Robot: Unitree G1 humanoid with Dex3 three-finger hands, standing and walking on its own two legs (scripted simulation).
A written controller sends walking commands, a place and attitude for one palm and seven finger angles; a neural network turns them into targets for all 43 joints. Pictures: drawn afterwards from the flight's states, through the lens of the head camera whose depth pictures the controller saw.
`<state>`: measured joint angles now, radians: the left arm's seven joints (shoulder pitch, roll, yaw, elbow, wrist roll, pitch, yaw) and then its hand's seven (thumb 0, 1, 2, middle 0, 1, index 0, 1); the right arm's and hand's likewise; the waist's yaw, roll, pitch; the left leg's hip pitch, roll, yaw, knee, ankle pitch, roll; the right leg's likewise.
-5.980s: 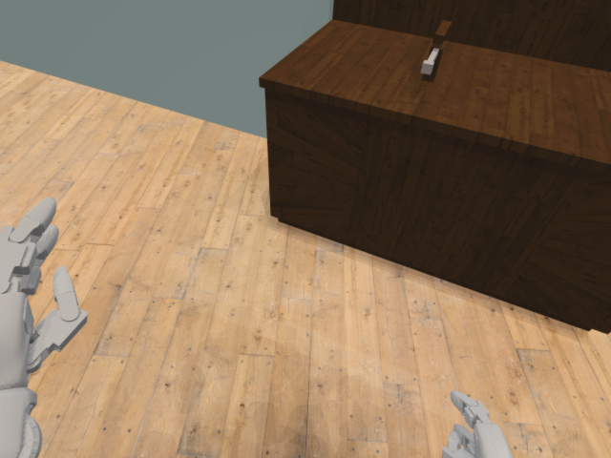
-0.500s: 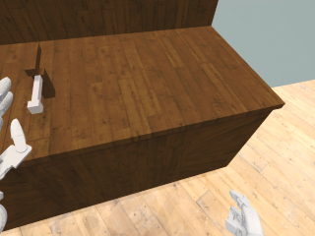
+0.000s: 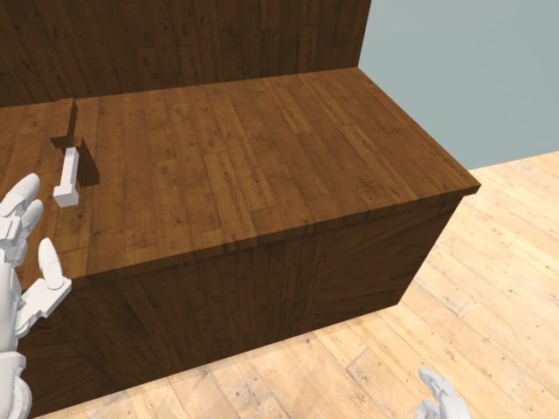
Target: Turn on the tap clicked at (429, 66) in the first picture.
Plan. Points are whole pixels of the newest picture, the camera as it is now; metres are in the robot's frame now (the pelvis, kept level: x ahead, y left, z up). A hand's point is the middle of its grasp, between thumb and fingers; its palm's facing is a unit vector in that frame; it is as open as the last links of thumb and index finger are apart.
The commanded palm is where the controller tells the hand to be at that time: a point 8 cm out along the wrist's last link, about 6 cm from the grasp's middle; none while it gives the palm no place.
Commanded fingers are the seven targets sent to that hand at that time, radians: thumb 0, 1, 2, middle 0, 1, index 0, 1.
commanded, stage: come to a stop and stand still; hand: left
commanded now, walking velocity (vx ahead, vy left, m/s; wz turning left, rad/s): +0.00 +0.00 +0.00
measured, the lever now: (66, 195) +0.44 +0.41 +0.05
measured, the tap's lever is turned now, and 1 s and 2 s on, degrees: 0 0 0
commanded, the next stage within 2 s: look again from close up in 0.36 s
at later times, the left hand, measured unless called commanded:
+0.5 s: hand (40, 272) +0.22 +0.27 +0.17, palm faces +0.41 -0.79 -0.46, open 7.5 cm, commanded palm +0.15 +0.29 +0.18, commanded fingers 0.00 0.90 0.90 -0.20 -0.30 -0.20 -0.30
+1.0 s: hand (32, 241) +0.26 +0.31 +0.16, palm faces +0.41 -0.86 -0.31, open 7.4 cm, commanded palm +0.20 +0.34 +0.18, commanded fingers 0.00 0.90 0.90 -0.20 -0.30 -0.20 -0.30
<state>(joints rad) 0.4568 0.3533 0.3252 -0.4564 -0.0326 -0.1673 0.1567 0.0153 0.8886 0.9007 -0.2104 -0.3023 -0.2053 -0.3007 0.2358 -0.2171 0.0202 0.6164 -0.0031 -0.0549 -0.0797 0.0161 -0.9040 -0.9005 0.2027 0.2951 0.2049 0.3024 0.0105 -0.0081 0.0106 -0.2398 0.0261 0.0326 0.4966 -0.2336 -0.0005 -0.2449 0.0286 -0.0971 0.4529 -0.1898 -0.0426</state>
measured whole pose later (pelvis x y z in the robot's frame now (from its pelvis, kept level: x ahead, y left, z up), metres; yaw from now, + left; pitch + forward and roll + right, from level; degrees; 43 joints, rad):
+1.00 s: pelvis +0.03 +0.06 +0.00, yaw +0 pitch -1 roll -2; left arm 0.36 0.34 0.35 -0.44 -0.03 -0.23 0.11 0.02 0.89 0.90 -0.21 -0.30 -0.20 -0.30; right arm 0.19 -0.18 0.03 0.57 -0.01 -0.16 -0.01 0.02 -0.90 -0.90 0.21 0.30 0.21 0.30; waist 0.03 -0.04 0.04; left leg -0.21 -0.03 0.07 0.51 -0.30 0.08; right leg -0.21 -0.02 -0.06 0.45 -0.23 0.02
